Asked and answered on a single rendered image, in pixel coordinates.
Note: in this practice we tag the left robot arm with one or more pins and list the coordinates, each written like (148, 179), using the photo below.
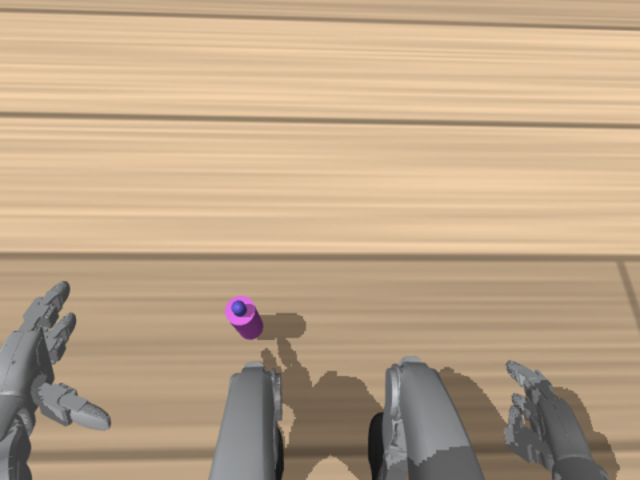
(17, 420)

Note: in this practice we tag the right robot arm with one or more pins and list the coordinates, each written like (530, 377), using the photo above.
(576, 468)

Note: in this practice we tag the bottle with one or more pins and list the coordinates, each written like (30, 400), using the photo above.
(243, 315)

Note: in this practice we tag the left robot hand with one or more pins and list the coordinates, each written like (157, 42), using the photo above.
(26, 359)

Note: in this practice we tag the right robot foot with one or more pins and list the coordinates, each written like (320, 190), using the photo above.
(375, 445)

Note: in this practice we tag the right robot hand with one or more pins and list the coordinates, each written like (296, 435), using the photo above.
(556, 433)

